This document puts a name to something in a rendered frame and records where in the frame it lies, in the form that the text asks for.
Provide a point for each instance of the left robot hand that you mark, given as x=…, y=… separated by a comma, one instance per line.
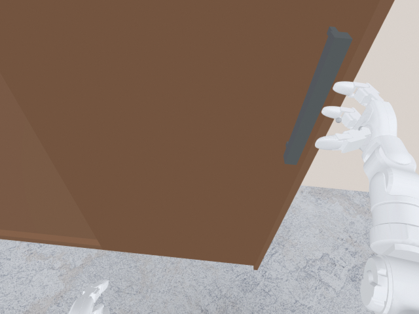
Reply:
x=85, y=304

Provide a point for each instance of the robot right forearm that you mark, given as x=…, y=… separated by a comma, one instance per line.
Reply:
x=394, y=197

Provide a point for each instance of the robot right upper arm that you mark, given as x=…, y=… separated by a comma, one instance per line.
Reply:
x=390, y=285

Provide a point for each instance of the right robot hand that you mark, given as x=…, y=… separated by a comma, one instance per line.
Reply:
x=378, y=119

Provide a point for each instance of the handle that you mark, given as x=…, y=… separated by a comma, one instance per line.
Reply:
x=331, y=59

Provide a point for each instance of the wardrobe door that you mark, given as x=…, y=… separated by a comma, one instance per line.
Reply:
x=33, y=196
x=167, y=119

